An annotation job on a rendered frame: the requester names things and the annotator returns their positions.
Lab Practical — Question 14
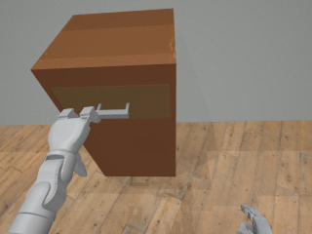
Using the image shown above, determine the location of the drawer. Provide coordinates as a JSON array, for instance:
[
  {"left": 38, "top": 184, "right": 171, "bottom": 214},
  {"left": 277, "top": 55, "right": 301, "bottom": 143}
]
[{"left": 51, "top": 84, "right": 171, "bottom": 119}]

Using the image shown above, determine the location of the right robot hand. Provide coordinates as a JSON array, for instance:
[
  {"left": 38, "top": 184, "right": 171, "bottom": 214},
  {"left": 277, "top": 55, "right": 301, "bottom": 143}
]
[{"left": 236, "top": 204, "right": 274, "bottom": 234}]

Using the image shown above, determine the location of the left robot hand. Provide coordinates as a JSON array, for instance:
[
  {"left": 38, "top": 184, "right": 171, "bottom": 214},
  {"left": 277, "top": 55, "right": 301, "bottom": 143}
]
[{"left": 48, "top": 106, "right": 100, "bottom": 177}]

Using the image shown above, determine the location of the left robot forearm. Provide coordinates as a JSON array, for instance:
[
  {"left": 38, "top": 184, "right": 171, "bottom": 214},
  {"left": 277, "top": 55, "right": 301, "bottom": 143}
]
[{"left": 4, "top": 150, "right": 77, "bottom": 234}]

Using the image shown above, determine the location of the cabinet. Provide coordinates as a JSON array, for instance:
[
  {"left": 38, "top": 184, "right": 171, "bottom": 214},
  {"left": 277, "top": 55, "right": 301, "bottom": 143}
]
[{"left": 30, "top": 8, "right": 176, "bottom": 177}]

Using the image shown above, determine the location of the handle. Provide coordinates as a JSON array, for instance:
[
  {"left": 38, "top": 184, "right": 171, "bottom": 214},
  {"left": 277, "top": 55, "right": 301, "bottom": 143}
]
[{"left": 96, "top": 102, "right": 130, "bottom": 119}]

